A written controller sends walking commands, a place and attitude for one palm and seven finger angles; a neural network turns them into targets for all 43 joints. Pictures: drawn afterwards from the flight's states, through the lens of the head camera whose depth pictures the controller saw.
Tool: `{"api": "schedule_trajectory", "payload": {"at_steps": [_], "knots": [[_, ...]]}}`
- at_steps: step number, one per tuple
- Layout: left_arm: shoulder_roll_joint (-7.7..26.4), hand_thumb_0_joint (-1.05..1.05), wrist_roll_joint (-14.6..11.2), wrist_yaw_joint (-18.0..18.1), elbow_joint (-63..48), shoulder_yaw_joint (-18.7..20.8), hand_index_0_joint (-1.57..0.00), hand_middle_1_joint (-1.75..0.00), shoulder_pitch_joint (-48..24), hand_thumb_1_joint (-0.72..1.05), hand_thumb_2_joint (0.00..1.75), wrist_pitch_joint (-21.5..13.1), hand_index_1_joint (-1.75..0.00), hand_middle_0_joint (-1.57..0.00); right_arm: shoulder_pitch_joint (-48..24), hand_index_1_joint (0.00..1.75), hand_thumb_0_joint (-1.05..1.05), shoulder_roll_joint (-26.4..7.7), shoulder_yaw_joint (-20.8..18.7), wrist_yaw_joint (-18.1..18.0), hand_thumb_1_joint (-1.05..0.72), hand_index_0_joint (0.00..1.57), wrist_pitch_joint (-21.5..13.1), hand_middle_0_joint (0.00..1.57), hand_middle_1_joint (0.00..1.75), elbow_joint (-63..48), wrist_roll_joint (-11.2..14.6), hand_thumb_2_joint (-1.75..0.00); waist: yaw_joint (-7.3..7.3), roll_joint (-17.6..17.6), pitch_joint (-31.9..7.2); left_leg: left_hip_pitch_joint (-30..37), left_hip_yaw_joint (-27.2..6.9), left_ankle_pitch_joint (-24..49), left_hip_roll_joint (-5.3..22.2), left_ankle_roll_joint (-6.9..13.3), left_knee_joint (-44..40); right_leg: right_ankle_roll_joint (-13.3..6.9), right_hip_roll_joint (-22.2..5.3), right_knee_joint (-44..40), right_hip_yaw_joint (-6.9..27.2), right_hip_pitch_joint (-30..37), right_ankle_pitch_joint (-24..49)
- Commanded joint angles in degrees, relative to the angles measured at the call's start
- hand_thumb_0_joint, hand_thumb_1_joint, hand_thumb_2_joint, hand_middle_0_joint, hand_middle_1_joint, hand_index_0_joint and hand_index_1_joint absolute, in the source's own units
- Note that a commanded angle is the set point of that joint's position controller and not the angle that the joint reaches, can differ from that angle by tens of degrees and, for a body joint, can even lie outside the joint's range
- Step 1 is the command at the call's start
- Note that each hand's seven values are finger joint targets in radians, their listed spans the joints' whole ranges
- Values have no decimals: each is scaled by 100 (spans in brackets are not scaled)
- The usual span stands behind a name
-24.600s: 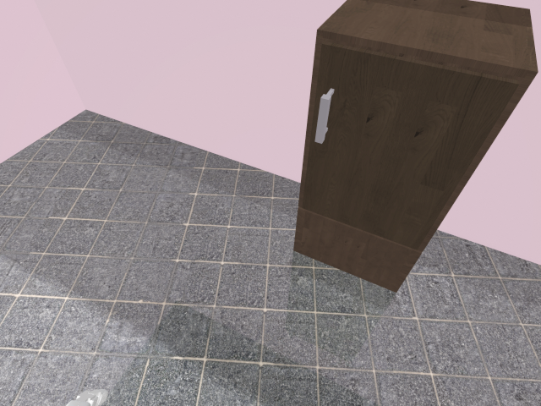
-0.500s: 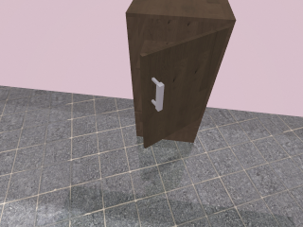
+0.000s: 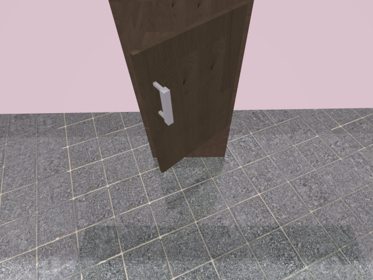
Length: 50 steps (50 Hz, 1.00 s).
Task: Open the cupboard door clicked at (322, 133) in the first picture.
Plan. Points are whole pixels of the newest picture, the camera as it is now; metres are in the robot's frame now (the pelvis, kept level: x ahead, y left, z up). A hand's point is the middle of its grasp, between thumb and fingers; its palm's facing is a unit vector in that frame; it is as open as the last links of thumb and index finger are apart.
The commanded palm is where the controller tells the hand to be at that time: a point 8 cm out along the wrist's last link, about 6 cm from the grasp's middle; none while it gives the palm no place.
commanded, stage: walk to a spot facing it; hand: left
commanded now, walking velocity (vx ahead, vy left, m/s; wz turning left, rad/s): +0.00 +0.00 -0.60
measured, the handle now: (163, 103) +0.58 +0.12 -0.01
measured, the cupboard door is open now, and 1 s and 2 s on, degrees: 40 40 40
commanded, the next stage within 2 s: none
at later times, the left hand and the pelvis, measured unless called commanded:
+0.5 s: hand out of the picture +0.09 +0.19 -0.15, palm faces -0.14 -0.96 -0.25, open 7.4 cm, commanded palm none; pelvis +0.02 +0.00 +0.01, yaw -15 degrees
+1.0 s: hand (160, 226) +0.26 +0.10 -0.15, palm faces -0.56 -0.78 -0.27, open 7.4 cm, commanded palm none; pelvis +0.03 +0.00 -0.01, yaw -35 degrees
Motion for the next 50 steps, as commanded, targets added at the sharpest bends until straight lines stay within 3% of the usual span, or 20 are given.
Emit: {"api": "schedule_trajectory", "payload": {"at_steps": [1,2,3,5,7,11,22,26,27,28,29,30,31,35,42,46,47,48,49,50], "knots": [[975,0,82,38,-355,195,-20,-30,722,90,90,-217,-30,-20,-90,30,0,-718,-187,-1,-90,20,-53,20,30,-616,91,-90,225,-1409,-572,-990,-121,105,454,-28,1032,-404,-1257,-1796,1849,1129,2402],[1300,0,28,92,-351,251,-20,-30,898,90,90,-220,-30,-20,-385,30,0,-598,-145,40,-90,20,2,20,30,-779,95,-90,410,-1913,-574,-1603,-316,-1749,-119,-203,2345,-954,-1956,-2208,2881,1235,3236],[1233,0,-3,149,-373,253,-20,-30,886,90,90,-206,-30,-20,-568,30,0,-707,-170,35,-90,20,69,20,30,-776,74,-90,395,-1592,-539,-1827,-979,-1611,-46,-164,3046,-1032,-1820,-2292,3028,1143,2867],[1100,0,-26,189,-561,249,-20,-30,366,90,90,-213,-30,-20,-596,30,0,-691,-177,80,-90,20,54,20,30,-783,85,-90,139,-676,-522,-2042,-1218,-918,90,-229,3400,-1078,-1508,-2030,2648,1247,2711],[1094,0,-31,184,-656,219,-20,-30,322,90,90,-266,-30,-20,-612,30,0,-621,-156,107,-90,20,57,20,30,-804,71,-90,97,-437,-770,-1972,-1218,-550,76,-314,3317,-970,-1244,-1947,2310,1483,2906],[1137,0,-31,162,-722,230,-20,-30,441,90,90,-264,-30,-20,-807,30,0,-714,-165,77,-90,20,99,20,30,-915,81,-90,154,-630,-795,-2042,-1287,-342,2,-376,3125,-700,-1040,-1996,2294,1676,3049],[1366,0,22,105,-1012,280,-20,-30,447,90,90,-227,-30,-20,-1219,30,0,-720,-118,80,-90,20,-21,20,30,-1368,143,-90,227,-651,-899,-1503,-1333,-635,-272,-312,1711,-1058,-920,-1831,3000,1442,3063],[1409,0,-1,117,-1112,281,-20,-30,94,90,90,-205,-30,-20,-682,30,0,-736,-107,45,-90,20,-97,20,30,-1324,196,-90,-59,-661,-1050,-413,-1368,-222,-370,-222,197,-821,-710,-1479,3025,917,3270],[1370,0,-36,108,-1147,263,-20,-30,-50,90,90,-200,-30,-20,-368,30,0,-801,-112,25,-90,20,-139,20,30,-1244,199,-90,-214,-634,-1154,349,-1364,259,-283,-180,-523,-579,-548,-1302,2878,439,2876],[1143,0,-72,97,-1213,219,-20,-30,-93,90,90,-198,-30,-20,-98,30,0,-1087,-145,-10,-90,20,-203,20,30,-1181,157,-90,-330,-32,-1219,1297,-2061,342,446,58,-1271,-290,-38,-823,2419,-522,1776],[863,0,-114,3,-1315,139,-20,-30,79,90,90,-209,-30,-20,-60,30,0,-1638,-233,-19,-90,20,-233,20,30,-1267,62,-90,-236,1579,-1170,1840,-3594,1038,2018,713,-1696,76,693,363,1267,-1600,-778],[1016,0,-40,-32,-1426,148,-20,-30,-82,90,90,-253,-30,-20,24,30,0,-1696,-209,-39,-90,20,-178,20,30,-1372,55,-90,-247,1144,-917,1218,-3904,1676,2707,1239,-1603,282,363,1449,695,-1646,-1456],[1055,0,42,-63,-1334,175,-20,-30,-167,90,90,-225,-30,-20,17,30,0,-1511,-147,-29,-90,20,-191,20,30,-1334,-36,-90,-238,678,-775,845,-3537,2026,2434,1255,-1571,323,312,2237,642,-1594,-1302],[860,0,-32,-179,-1195,122,-20,-30,-191,90,90,-139,-30,-20,-226,30,0,-1160,-5,-35,-90,20,-198,20,30,-1383,-9,-90,-8,843,-757,932,-1493,3881,1436,756,-1006,476,-58,2807,258,-1639,-459],[715,0,-41,-229,-1334,-27,-20,-30,-909,90,90,-112,-30,-20,501,30,0,-1352,-127,40,-90,20,-158,20,30,-1021,-19,-90,-349,1183,-649,897,-860,3857,1522,617,-815,296,-54,689,-337,-602,-317],[957,0,-38,-192,-1158,30,-20,-30,-258,90,90,-176,-30,-20,236,30,0,-1450,-172,90,-90,20,-131,20,30,-1067,28,-90,110,827,-853,199,-588,2884,1416,186,143,48,-14,-1152,-353,1042,969],[1430,0,6,-124,-1021,119,-20,-30,217,90,90,-239,-30,-20,278,30,0,-1232,-147,145,-90,20,-127,20,30,-1137,105,-90,301,-265,-1202,-756,-87,1696,1026,-166,1256,-269,-847,-1526,582,2309,2433],[2054,0,2,-30,-905,260,-20,-30,611,90,90,-268,-30,-20,-23,30,0,-836,-46,165,-90,20,-114,20,30,-1404,130,-90,505,-1954,-1283,-2082,23,-1929,146,-441,2754,-999,-2295,-1734,2495,2732,4643],[2091,0,-68,36,-913,226,-20,-30,687,90,90,-239,-30,-20,-178,30,0,-1032,-63,110,-90,20,-40,20,30,-1432,125,-90,580,-1356,-1148,-2132,-880,-2032,257,-367,3312,-1360,-2364,-1717,2468,2207,4235],[1854,0,-36,108,-1005,250,-20,-30,294,90,90,-201,-30,-20,-199,30,0,-949,-99,92,-90,20,-2,20,30,-1377,130,-90,370,-1648,-1129,-2270,-1015,-1675,327,-373,3557,-1293,-1940,-1722,2414,2087,3528]]}}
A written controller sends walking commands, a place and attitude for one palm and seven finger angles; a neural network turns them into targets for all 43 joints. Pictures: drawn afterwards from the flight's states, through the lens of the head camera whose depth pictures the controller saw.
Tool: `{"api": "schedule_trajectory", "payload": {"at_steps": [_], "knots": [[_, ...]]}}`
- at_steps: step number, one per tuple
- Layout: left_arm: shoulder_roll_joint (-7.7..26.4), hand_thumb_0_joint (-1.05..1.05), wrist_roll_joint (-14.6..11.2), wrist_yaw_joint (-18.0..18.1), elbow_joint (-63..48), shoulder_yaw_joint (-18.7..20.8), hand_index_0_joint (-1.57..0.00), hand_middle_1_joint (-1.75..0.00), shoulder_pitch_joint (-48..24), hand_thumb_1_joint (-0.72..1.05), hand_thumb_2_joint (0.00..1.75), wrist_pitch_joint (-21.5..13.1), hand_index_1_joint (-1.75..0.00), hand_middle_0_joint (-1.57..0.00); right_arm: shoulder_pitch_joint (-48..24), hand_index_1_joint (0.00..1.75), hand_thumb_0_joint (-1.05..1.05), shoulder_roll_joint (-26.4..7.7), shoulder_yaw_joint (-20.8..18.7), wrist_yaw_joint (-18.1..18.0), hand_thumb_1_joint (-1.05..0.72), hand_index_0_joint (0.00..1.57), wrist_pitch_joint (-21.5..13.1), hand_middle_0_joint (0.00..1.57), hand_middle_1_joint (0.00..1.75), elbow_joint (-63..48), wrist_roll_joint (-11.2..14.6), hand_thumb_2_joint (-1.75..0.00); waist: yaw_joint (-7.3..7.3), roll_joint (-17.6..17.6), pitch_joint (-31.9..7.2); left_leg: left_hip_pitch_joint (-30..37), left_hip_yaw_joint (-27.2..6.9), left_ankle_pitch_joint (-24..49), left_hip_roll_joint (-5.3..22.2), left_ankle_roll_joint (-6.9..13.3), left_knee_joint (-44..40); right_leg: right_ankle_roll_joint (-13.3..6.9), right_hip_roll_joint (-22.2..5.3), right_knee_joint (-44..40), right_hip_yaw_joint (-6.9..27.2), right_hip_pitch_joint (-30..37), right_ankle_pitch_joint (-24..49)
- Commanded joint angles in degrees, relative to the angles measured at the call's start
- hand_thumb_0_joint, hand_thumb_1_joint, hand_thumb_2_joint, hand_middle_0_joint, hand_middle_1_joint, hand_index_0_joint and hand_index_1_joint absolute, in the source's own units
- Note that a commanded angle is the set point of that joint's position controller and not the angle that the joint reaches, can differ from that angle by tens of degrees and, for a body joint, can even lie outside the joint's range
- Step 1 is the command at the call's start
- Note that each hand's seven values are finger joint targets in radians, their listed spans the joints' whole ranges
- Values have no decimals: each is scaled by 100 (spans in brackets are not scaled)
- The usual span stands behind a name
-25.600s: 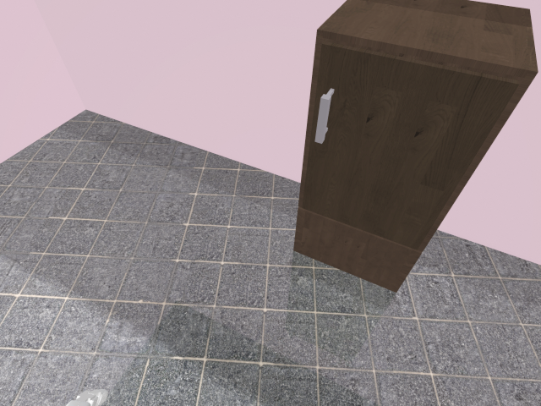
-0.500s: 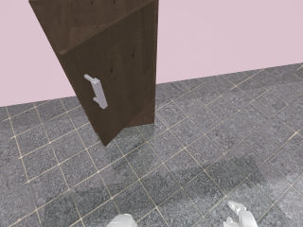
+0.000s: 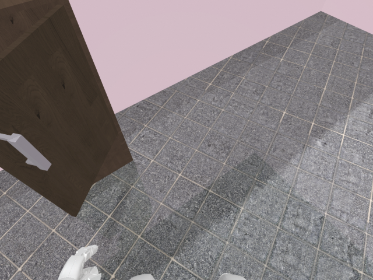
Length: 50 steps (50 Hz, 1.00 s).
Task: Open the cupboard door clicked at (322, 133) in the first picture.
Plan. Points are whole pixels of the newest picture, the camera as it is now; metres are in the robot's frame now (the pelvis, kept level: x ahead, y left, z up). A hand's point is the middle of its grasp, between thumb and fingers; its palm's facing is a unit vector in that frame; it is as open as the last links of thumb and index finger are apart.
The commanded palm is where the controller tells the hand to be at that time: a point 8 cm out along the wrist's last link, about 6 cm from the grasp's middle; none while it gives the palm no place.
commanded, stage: walk to a spot facing it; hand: left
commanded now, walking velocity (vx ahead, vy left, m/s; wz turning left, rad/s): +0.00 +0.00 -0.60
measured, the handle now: (24, 152) +0.38 +0.41 +0.00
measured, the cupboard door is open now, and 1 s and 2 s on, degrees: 40 40 40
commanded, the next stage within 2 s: none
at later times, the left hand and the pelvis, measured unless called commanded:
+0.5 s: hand (112, 267) +0.16 +0.19 -0.15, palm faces -0.26 -0.95 -0.18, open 7.4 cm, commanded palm none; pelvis +0.02 +0.02 +0.02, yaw -18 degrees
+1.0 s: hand (139, 243) +0.21 +0.14 -0.16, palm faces -0.49 -0.86 -0.17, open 7.4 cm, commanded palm none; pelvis +0.11 -0.03 +0.01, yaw -34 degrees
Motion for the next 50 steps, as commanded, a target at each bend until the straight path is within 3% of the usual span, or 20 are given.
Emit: {"api": "schedule_trajectory", "payload": {"at_steps": [1,5,12,13,14,15,16,19,24,27,30,31,32,33,34,37,46,48,49,50], "knots": [[1129,0,16,251,-187,299,-20,-30,854,90,90,12,-30,-20,-547,30,0,-546,-142,-34,-90,20,-106,20,30,-697,39,-90,529,-1672,-1093,-1866,-779,-203,-108,-82,2070,-1190,-1640,-1398,2259,1705,2630],[983,0,70,230,-404,240,-20,-30,315,90,90,1,-30,-20,-256,30,0,-331,-145,40,-90,20,-45,20,30,-494,20,-90,144,-801,-878,-968,-593,443,-305,-134,1298,-950,-1188,-1621,1859,552,1426],[927,0,33,144,-470,277,-20,-30,150,90,90,62,-30,-20,207,30,0,-289,-137,-14,-90,20,-210,20,30,-466,47,-90,-102,-944,-818,454,-492,1089,-665,3,-1335,-685,-792,-1380,2311,-337,483],[770,0,-3,127,-540,242,-20,-30,68,90,90,89,-30,-20,488,30,0,-460,-153,-48,-90,20,-267,20,30,-402,35,-90,-251,-547,-868,1080,-746,1156,-408,102,-2164,-418,-487,-1022,2068,-878,29],[357,0,-57,89,-636,160,-20,-30,226,90,90,107,-30,-20,567,30,0,-958,-237,-75,-90,20,-332,20,30,-410,-55,-90,-233,968,-806,1475,-2366,744,901,576,-3085,-56,314,143,1342,-1729,-845],[303,0,-32,52,-745,131,-20,-30,221,90,90,64,-30,-20,630,30,0,-1285,-278,-110,-90,20,-338,20,30,-546,-76,-90,-217,1643,-862,1103,-3472,935,2089,1158,-3545,201,455,1590,495,-1769,-1850],[447,0,64,13,-650,192,-20,-30,129,90,90,71,-30,-20,453,30,0,-1219,-241,-128,-90,20,-372,20,30,-549,-119,-90,-193,1096,-838,720,-3406,1262,2112,1332,-3567,226,190,2499,749,-1670,-1691],[294,0,49,-89,-377,232,-20,-30,378,90,90,80,-30,-20,-252,30,0,-742,-105,-140,-90,20,-391,20,30,-703,-107,-90,202,812,-747,750,-1400,2963,1178,970,-3042,412,-79,3142,406,-1569,-802],[27,0,8,-94,-390,93,-20,-30,93,90,90,79,-30,-20,331,30,0,-761,-180,-119,-90,20,-355,20,30,-400,-85,-90,-104,929,-1130,1621,-373,4900,1032,914,-2388,383,-43,1449,-152,-1000,-882],[50,0,15,-77,-375,87,-20,-30,51,90,90,43,-30,-20,350,30,0,-853,-249,-74,-90,20,-298,20,30,-343,-85,-90,-173,1128,-1017,1430,-287,4671,1235,902,-2251,263,34,684,-340,-528,-926],[215,0,38,-69,-187,144,-20,-30,659,90,90,15,-30,-20,88,30,0,-871,-262,-13,-90,20,-237,20,30,-404,-66,-90,181,742,-1079,497,-34,2172,1132,529,-1773,90,95,-780,-464,851,-101],[575,0,79,-35,-30,240,-20,-30,1162,90,90,-25,-30,-20,-52,30,0,-662,-233,34,-90,20,-242,20,30,-473,-15,-90,483,-196,-1249,-513,285,882,791,272,-899,-163,-476,-1431,332,1961,-339],[1274,0,103,48,121,388,-20,-30,1615,90,90,-78,-30,-20,-506,30,0,-180,-104,90,-90,20,-256,20,30,-780,43,-90,823,-2331,-1071,-2270,683,-1158,-171,-72,680,-866,-1988,-2118,2767,2703,-370],[1428,0,-9,110,118,391,-20,-30,1896,90,90,-75,-30,-20,-1036,30,0,-441,-101,88,-90,20,-212,20,30,-998,-16,-90,1047,-1771,-768,-2653,-365,-1014,-219,-34,1440,-1298,-2303,-2375,3259,2204,-584],[1264,0,11,155,125,397,-20,-30,1654,90,90,-131,-30,-20,-1154,30,0,-458,-158,97,-90,20,-221,20,30,-952,10,-90,825,-1768,-656,-2801,-641,-432,-146,-27,1844,-1322,-1991,-2463,3449,2010,-1206],[785,0,35,163,-79,266,-20,-30,930,90,90,-212,-30,-20,-908,30,0,-431,-215,189,-90,20,-247,20,30,-650,-45,-90,359,-978,-428,-2071,-630,690,-10,-112,1476,-1044,-1436,-2440,2178,1073,-1061],[927,0,59,36,68,315,-20,-30,1070,90,90,-346,-30,-20,-874,30,0,-248,-196,231,-90,20,-482,20,30,-802,-3,-90,261,-913,-426,-843,-427,998,-486,-70,-768,-1068,-1104,-2170,2115,707,-676],[829,0,18,19,52,311,-20,-30,883,90,90,-318,-30,-20,-375,30,0,-333,-196,165,-90,20,-573,20,30,-642,-7,-90,-18,-783,-489,460,-306,1465,-645,-63,-1683,-840,-811,-1707,1921,-15,-624],[614,0,13,8,-7,268,-20,-30,757,90,90,-313,-30,-20,279,30,0,-573,-231,84,-90,20,-635,20,30,-431,-13,-90,-307,-225,-760,1580,-493,1290,-439,6,-2216,-605,-460,-972,1649,-561,-457],[191,0,-35,-37,-70,194,-20,-30,925,90,90,-305,-30,-20,1021,30,0,-1171,-380,15,-90,20,-670,20,30,-253,-113,-90,-588,1379,-1240,2711,-2333,55,975,429,-2746,-280,313,797,941,-1630,-1080]]}}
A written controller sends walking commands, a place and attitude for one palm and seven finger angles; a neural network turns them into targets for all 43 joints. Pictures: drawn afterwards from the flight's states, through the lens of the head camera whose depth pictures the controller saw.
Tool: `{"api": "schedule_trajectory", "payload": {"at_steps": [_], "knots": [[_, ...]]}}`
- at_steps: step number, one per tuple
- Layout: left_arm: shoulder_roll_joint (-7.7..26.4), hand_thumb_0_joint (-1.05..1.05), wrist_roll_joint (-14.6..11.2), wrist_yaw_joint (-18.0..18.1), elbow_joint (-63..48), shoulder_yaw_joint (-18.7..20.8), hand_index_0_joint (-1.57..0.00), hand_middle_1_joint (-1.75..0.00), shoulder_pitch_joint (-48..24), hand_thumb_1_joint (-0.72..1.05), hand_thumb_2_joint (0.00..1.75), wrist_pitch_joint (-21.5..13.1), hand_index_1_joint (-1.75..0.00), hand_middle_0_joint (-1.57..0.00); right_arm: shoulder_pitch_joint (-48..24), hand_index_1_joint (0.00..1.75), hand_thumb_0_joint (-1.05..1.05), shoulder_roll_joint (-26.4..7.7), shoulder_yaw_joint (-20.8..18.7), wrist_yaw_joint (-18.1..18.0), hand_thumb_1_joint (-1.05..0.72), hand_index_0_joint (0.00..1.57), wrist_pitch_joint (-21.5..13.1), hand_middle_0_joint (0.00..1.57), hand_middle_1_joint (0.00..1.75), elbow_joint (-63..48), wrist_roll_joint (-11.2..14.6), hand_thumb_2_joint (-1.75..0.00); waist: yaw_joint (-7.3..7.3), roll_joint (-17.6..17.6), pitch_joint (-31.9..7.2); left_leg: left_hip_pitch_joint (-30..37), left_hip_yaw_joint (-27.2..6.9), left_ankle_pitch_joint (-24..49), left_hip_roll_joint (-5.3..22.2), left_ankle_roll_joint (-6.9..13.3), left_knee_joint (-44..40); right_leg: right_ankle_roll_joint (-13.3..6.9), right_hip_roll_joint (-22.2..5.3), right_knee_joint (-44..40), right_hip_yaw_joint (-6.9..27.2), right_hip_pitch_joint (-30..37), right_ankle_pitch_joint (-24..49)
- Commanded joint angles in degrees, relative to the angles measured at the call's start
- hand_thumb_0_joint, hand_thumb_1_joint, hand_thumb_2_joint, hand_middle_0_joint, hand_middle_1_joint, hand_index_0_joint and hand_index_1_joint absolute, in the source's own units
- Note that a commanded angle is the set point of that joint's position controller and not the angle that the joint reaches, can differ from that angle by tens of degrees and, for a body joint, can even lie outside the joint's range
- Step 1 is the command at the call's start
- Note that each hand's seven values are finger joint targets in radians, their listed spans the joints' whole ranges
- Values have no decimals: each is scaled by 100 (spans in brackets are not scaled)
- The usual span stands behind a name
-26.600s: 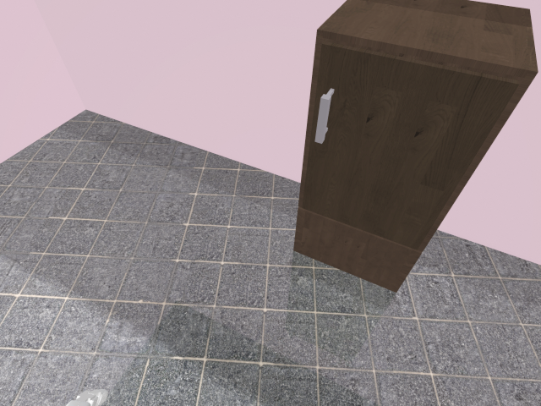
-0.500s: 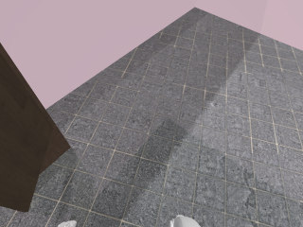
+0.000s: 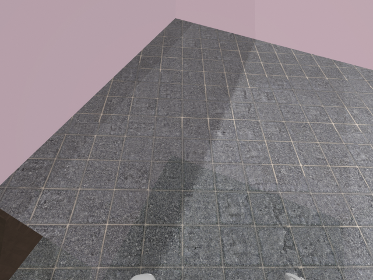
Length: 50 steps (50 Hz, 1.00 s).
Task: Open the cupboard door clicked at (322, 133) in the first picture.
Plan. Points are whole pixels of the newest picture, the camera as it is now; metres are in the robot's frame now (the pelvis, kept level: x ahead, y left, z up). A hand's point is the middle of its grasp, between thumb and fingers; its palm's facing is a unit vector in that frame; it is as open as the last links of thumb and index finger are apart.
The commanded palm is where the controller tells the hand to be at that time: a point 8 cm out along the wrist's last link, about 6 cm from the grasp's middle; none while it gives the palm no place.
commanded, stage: walk to a spot facing it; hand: left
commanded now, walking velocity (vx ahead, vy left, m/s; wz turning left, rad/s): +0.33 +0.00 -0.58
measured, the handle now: out of the picture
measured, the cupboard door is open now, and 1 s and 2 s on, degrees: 40 40 40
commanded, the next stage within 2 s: turn to face it in 1.08 s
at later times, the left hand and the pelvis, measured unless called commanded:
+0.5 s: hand (177, 175) +0.42 +0.06 -0.15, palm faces -0.37 -0.91 -0.20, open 7.4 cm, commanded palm none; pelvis +0.19 -0.05 -0.02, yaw -17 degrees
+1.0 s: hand (174, 186) +0.40 +0.07 -0.18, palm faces -0.28 -0.95 -0.16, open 7.3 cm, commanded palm none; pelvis +0.42 -0.12 -0.01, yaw -25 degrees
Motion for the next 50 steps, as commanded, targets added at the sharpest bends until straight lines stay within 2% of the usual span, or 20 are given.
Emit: {"api": "schedule_trajectory", "payload": {"at_steps": [1,2,5,8,18,21,22,23,24,25,26,29,31,35,44,45,47,48,49,50], "knots": [[371,0,-56,-37,-899,103,-20,-30,-695,90,90,-198,-30,-20,2386,30,0,-1678,-293,-234,-90,20,-262,20,30,148,-174,-90,-1116,2125,-909,3277,-3578,-1882,2725,1052,-2300,-157,302,3320,-378,-3377,-1468],[485,0,30,-53,-885,136,-20,-30,-989,90,90,-217,-30,-20,2073,30,0,-1512,-238,-224,-90,20,-225,20,30,130,-158,-90,-972,1373,-499,2457,-3608,-2152,2753,1170,-2512,-200,-139,4136,-17,-3501,-1047],[354,0,85,-189,-597,153,-20,-30,-742,90,90,-160,-30,-20,1000,30,0,-676,12,-222,-90,20,-314,20,30,-84,-90,-90,-292,1243,-1,1734,-1312,4,1864,700,-2256,-24,-673,4606,-302,-3406,451],[123,0,62,-201,-587,47,-20,-30,-850,90,90,-44,-30,-20,1465,30,0,-538,63,-250,-90,20,-408,20,30,211,-43,-90,-297,1057,-330,2259,-109,2535,1577,629,-1925,72,-626,4216,-537,-3431,732],[7,0,42,-202,-951,-62,-20,-30,-2310,90,90,11,-30,-20,2026,30,0,-486,92,-214,-90,20,-297,20,30,704,-123,-90,-532,857,378,2054,772,2525,1755,844,-2183,-190,-546,1484,-1125,-2618,1084],[185,0,27,-140,-800,-17,-20,-30,-1685,90,90,-48,-30,-20,1917,30,0,-669,58,-201,-90,20,-252,20,30,790,-114,-90,-165,830,-25,2199,1015,4282,1796,773,-1201,-455,-191,1102,-1377,-1464,579],[300,0,33,-103,-582,28,-20,-30,-951,90,90,-106,-30,-20,1754,30,0,-739,44,-195,-90,20,-244,20,30,775,-79,-90,200,747,-388,1999,1146,4729,1642,645,-272,-550,-27,752,-1460,-433,654],[619,0,52,-52,-244,135,-20,-30,111,90,90,-185,-30,-20,1550,30,0,-739,53,-144,-90,20,-258,20,30,713,-3,-90,679,367,-973,1115,1327,4239,1343,431,1010,-703,-134,440,-1253,1278,941],[1284,0,53,51,-55,322,-20,-30,933,90,90,-231,-30,-20,1646,30,0,-364,97,-104,-90,20,-274,20,30,547,132,-90,925,-940,-1788,-683,1356,378,548,163,3008,-1285,-1782,-51,1096,3045,911],[1636,0,-90,127,-9,349,-20,-30,990,90,90,-208,-30,-20,1248,30,0,-281,80,-131,-90,20,-259,20,30,320,144,-90,821,-1037,-1690,-1722,624,-1974,53,89,4493,-1729,-2732,-850,2926,2952,2117],[1491,0,-98,180,-137,314,-20,-30,523,90,90,-227,-30,-20,1007,30,0,-334,4,-132,-90,20,-246,20,30,347,79,-90,624,-696,-1211,-1982,-123,-1254,354,144,4765,-1623,-2580,-967,2389,2190,2035],[691,0,-76,207,-352,64,-20,-30,-544,90,90,-306,-30,-20,1104,30,0,-87,9,-119,-90,20,-77,20,30,579,-37,-90,-188,-149,-283,-1123,-200,-225,762,79,3749,-1143,-1780,-1367,772,-119,1781],[562,0,-30,194,-287,52,-20,-30,-644,90,90,-378,-30,-20,1466,30,0,53,17,-81,-90,20,19,20,30,754,-69,-90,-419,-241,-250,-744,-67,-24,695,36,3093,-1067,-1439,-1543,331,-618,1570],[310,0,-27,159,-50,47,-20,-30,-219,90,90,-481,-30,-20,866,30,0,109,-15,-18,-90,20,8,20,30,531,-71,-90,-314,-234,-46,-1138,-52,524,631,-13,2199,-1123,-1286,-1766,452,-375,1350],[492,0,-46,220,424,-71,-20,-30,578,90,90,-528,-30,-20,-944,30,0,-37,36,104,-90,20,-159,20,30,-12,2,-90,51,-353,226,-1228,144,562,229,181,487,-1024,-1482,-1357,468,986,3452],[515,0,-24,244,470,-62,-20,-30,617,90,90,-519,-30,-20,-937,30,0,-61,26,97,-90,20,-179,20,30,1,1,-90,13,-280,185,-946,178,436,169,230,226,-995,-1512,-1152,498,1042,3755],[572,0,-62,254,497,-41,-20,-30,501,90,90,-518,-30,-20,-219,30,0,-183,-3,11,-90,20,-226,20,30,264,-38,-90,-399,-176,-121,410,508,653,-219,356,-431,-784,-1234,-250,131,759,4921],[537,0,-87,255,484,-46,-20,-30,469,90,90,-512,-30,-20,596,30,0,-407,-50,-57,-90,20,-251,20,30,517,-71,-90,-748,-67,-560,1954,282,1098,-54,529,-649,-578,-1053,742,6,-84,4646],[322,0,-130,226,378,-69,-20,-30,606,90,90,-506,-30,-20,1490,30,0,-989,-184,-125,-90,20,-281,20,30,721,-161,-90,-1026,846,-1248,3531,-1466,1389,1336,1114,-638,-299,-468,2260,-360,-1541,2729],[181,0,-137,178,232,-141,-20,-30,594,90,90,-546,-30,-20,2046,30,0,-1375,-238,-141,-90,20,-227,20,30,780,-138,-90,-1026,1700,-1617,3936,-2810,1946,2612,1759,-1251,-233,54,4176,-674,-2318,-943]]}}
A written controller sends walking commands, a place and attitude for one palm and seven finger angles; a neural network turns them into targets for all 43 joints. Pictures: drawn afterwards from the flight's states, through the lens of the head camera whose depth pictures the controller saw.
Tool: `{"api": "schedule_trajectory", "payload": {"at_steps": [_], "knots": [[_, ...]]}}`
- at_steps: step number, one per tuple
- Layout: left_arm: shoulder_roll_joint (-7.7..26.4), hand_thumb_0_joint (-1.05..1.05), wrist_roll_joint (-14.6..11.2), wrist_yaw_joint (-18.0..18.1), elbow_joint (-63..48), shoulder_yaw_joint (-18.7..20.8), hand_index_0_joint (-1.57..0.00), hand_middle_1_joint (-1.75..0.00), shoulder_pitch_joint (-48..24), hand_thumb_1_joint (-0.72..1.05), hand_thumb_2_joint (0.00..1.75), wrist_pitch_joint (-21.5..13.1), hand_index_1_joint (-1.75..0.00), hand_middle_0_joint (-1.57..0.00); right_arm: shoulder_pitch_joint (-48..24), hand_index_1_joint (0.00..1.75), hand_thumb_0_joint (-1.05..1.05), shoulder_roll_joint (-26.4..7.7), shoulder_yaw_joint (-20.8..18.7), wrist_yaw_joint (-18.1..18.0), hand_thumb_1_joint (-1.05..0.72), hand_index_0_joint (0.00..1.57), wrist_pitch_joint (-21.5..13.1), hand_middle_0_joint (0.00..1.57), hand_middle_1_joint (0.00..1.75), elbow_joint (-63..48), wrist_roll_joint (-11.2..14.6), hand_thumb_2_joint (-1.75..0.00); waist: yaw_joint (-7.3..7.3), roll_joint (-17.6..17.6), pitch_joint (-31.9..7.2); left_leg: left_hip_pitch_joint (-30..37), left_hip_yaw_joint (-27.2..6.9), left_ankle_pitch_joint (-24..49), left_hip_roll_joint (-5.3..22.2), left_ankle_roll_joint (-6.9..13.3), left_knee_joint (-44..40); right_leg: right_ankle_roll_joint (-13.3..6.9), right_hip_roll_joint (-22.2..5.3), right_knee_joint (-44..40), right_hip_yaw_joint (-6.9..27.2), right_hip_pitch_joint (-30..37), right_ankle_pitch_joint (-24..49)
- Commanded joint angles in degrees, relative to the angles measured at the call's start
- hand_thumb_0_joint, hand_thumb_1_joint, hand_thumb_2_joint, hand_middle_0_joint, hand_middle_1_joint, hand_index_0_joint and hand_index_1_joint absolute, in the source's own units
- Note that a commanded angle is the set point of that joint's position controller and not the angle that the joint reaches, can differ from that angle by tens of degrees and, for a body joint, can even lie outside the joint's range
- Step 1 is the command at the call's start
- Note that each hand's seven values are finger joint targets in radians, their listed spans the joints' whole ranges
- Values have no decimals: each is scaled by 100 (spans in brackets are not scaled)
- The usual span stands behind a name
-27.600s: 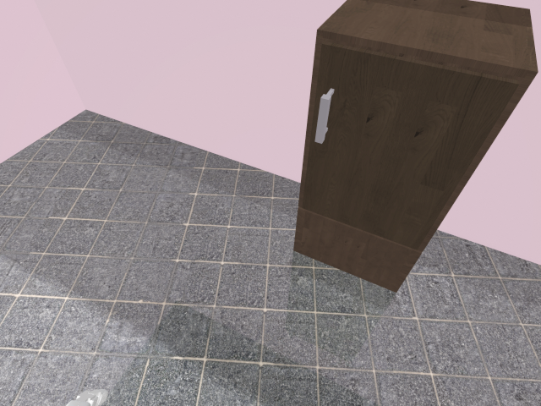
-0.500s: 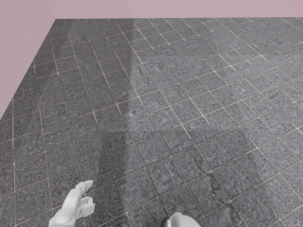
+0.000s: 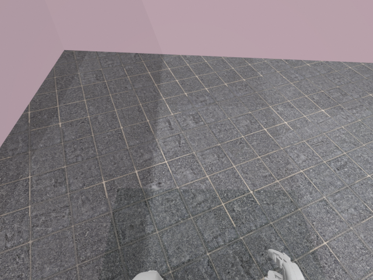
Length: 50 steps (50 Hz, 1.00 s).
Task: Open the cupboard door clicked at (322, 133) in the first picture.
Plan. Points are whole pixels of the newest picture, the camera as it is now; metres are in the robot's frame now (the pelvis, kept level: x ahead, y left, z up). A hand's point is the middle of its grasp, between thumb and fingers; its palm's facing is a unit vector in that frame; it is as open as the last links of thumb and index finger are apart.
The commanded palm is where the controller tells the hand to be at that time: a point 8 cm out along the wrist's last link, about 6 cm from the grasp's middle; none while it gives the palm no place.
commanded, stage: walk to a spot facing it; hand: left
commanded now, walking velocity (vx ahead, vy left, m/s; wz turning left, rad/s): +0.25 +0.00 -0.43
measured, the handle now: out of the picture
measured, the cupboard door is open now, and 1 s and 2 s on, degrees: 40 40 40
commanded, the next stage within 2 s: turn to face it in 0.08 s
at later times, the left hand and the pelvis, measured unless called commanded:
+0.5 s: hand (143, 214) +0.29 +0.15 -0.14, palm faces -0.02 -0.97 -0.23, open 7.3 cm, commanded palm none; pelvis +0.16 -0.03 +0.01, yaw +1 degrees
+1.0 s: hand (123, 228) +0.25 +0.20 -0.15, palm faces +0.30 -0.91 -0.28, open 7.4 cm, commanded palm none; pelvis +0.22 -0.04 +0.01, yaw +16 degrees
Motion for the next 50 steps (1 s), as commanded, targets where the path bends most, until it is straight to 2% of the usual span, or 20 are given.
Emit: {"api": "schedule_trajectory", "payload": {"at_steps": [1,3,5,8,13,16,17,19,20,21,26,31,32,33,34,35,40,47,49,50], "knots": [[616,0,17,13,-688,92,-20,-30,-441,90,90,-163,-30,-20,2497,30,0,-1462,-316,-174,-90,20,-5,20,30,381,-9,-90,-1087,804,-1185,3154,-2891,262,2598,1225,-1283,-19,-374,4617,217,-3383,-521],[504,0,92,-64,-704,158,-20,-30,-810,90,90,-42,-30,-20,1685,30,0,-880,-177,-202,-90,20,-57,20,30,148,-5,-90,-720,876,-107,1653,-2285,-721,2208,882,-1823,104,-838,4855,336,-3665,317],[284,0,143,-155,-638,166,-20,-30,-567,90,90,138,-30,-20,1365,30,0,-654,-106,-234,-90,20,-127,20,30,123,0,-90,-365,701,15,1205,-1273,-430,1887,590,-1938,219,-994,4423,231,-3446,741],[151,0,139,-215,-771,201,-20,-30,-614,90,90,322,-30,-20,1371,30,0,-696,-105,-237,-90,20,-134,20,30,150,32,-90,-235,831,-98,930,-242,107,1619,546,-2006,336,-1061,3471,-28,-3140,1052],[53,0,119,-143,-817,88,-20,-30,-1041,90,90,259,-30,-20,1779,30,0,-631,-76,-206,-90,20,-32,20,30,418,16,-90,-344,596,5,580,-116,671,1305,665,-1731,381,-821,1233,-417,-1977,1664],[305,0,118,-99,-727,64,-20,-30,-907,90,90,205,-30,-20,1757,30,0,-639,-43,-204,-90,20,49,20,30,524,46,-90,-174,653,-227,533,-224,402,972,403,-1086,419,-626,177,-641,-999,1977],[543,0,111,-64,-694,95,-20,-30,-836,90,90,167,-30,-20,1814,30,0,-535,-33,-187,-90,20,68,20,30,552,74,-90,-106,393,-259,329,-223,-66,712,183,-810,414,-794,-187,-448,-544,2175],[1365,0,104,29,-563,215,-20,-30,-443,90,90,121,-30,-20,2069,30,0,-253,16,-104,-90,20,149,20,30,508,100,-90,-12,-1046,-653,-638,366,-2217,-165,-303,627,-220,-2578,-616,1015,456,3139],[1502,0,76,68,-594,251,-20,-30,-291,90,90,152,-30,-20,1844,30,0,-272,-31,-123,-90,20,257,20,30,381,105,-90,118,-1223,-600,-561,162,-3149,-188,-331,1817,-626,-3121,-1001,1302,135,3574],[1480,0,81,115,-637,282,-20,-30,-513,90,90,118,-30,-20,1776,30,0,-315,-59,-153,-90,20,314,20,30,384,115,-90,103,-1970,-773,-811,-209,-3125,-3,-346,2716,-850,-3124,-991,1422,137,4132],[1116,0,121,187,-1123,246,-20,-30,-1644,90,90,245,-30,-20,1787,30,0,-113,-76,-42,-90,20,475,20,30,393,119,-90,-416,-878,-383,-208,-187,-2177,260,-433,2470,-383,-2645,-978,-378,-1205,3111],[1188,0,83,124,-1236,332,-20,-30,-1676,90,90,351,-30,-20,1931,30,0,-207,-124,9,-90,20,502,20,30,240,68,-90,-582,-605,-227,732,330,-1003,-48,-420,458,32,-2357,-200,-898,-1720,1775],[1043,0,46,109,-1309,336,-20,-30,-1672,90,90,397,-30,-20,2152,30,0,-440,-182,20,-90,20,467,20,30,252,50,-90,-713,49,-318,1285,5,-483,101,-348,-258,238,-2186,476,-1014,-2092,1238],[694,0,5,72,-1503,304,-20,-30,-1549,90,90,458,-30,-20,2347,30,0,-1026,-325,-8,-90,20,412,20,30,157,-12,-90,-782,1823,-423,1528,-2066,557,1402,285,-973,690,-1386,1743,-1252,-3053,-386],[583,0,30,79,-1792,216,-20,-30,-2006,90,90,477,-30,-20,2556,30,0,-1480,-435,-92,-90,20,416,20,30,110,-55,-90,-1048,2157,-454,1375,-3338,1014,2337,1065,-1481,751,-933,2980,-658,-3512,-1405],[647,0,91,82,-1910,214,-20,-30,-2298,90,90,488,-30,-20,2506,30,0,-1473,-443,-138,-90,20,387,20,30,93,-45,-90,-1007,1434,-491,1163,-3371,376,2255,1164,-1485,664,-957,3623,-203,-3621,-1010],[646,0,70,8,-1503,283,-20,-30,-1781,90,90,448,-30,-20,1330,30,0,-1150,-325,-229,-90,20,272,20,30,-279,27,-90,-479,1001,-684,1519,-1700,1697,1174,659,-1051,792,-894,3526,56,-3518,381],[706,0,22,42,-1639,232,-20,-30,-1591,90,90,459,-30,-20,881,30,0,-1449,-452,-143,-90,20,431,20,30,-506,2,-90,-473,1011,-639,1048,-1991,1313,1037,724,-876,726,-464,1274,-194,-2130,230],[819,0,21,55,-1567,268,-20,-30,-1105,90,90,407,-30,-20,565,30,0,-1436,-476,-123,-90,20,472,20,30,-642,48,-90,-228,832,-698,469,-1989,776,789,517,-533,675,-416,86,-273,-1140,1083],[1099,0,70,82,-1563,318,-20,-30,-841,90,90,339,-30,-20,466,30,0,-1263,-462,-91,-90,20,479,20,30,-721,97,-90,-83,175,-728,-61,-1688,-10,358,194,-7,573,-827,-843,112,-458,1405]]}}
